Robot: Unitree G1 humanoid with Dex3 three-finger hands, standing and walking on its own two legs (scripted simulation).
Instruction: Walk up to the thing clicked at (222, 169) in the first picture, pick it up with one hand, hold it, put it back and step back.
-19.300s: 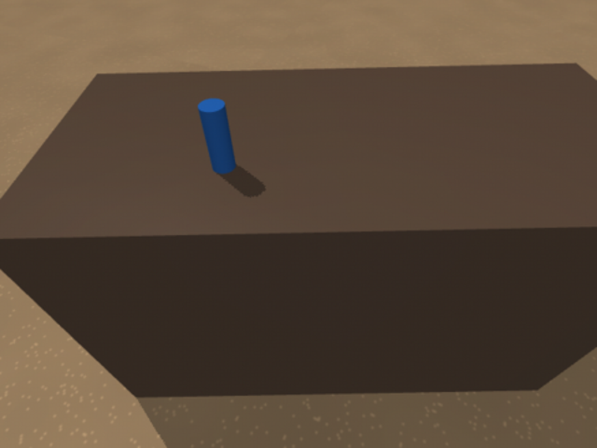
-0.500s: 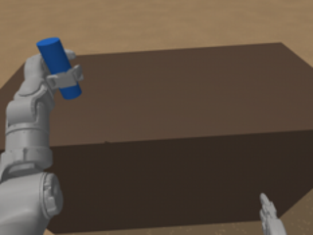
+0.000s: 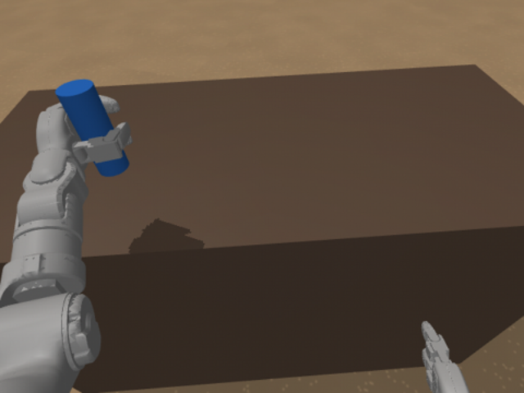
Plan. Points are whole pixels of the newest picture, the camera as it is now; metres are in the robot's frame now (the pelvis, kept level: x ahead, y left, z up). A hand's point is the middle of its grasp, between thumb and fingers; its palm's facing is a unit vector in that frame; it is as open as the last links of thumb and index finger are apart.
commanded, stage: crouch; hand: left
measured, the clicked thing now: (96, 131) +0.45 +0.22 +0.21
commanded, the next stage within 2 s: lower in 0.80 s
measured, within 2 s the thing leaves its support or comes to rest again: rests again in 1.68 s
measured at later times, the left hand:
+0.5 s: hand (111, 136) +0.48 +0.22 +0.19, palm faces +0.24 -0.97 +0.00, open 6.1 cm
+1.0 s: hand (115, 136) +0.50 +0.23 +0.17, palm faces +0.24 -0.97 +0.01, open 6.1 cm
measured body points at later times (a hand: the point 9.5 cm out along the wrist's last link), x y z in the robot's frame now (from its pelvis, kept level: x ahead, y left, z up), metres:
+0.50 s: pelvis +0.01 +0.00 +0.00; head +0.03 +0.00 +0.45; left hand +0.46 +0.27 +0.19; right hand +0.16 -0.25 -0.07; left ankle +0.02 +0.11 -0.73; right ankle +0.00 -0.13 -0.73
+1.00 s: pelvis +0.01 +0.00 -0.01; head +0.06 +0.01 +0.44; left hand +0.49 +0.28 +0.17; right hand +0.15 -0.26 -0.08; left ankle +0.02 +0.11 -0.73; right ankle +0.00 -0.13 -0.73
